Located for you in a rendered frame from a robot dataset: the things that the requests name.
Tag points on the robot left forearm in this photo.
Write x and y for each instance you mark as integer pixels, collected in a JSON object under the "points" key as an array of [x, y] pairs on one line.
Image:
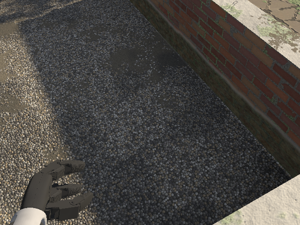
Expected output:
{"points": [[29, 216]]}

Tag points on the robot left hand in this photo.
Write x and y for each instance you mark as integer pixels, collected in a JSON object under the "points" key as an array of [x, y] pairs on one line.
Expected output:
{"points": [[42, 194]]}

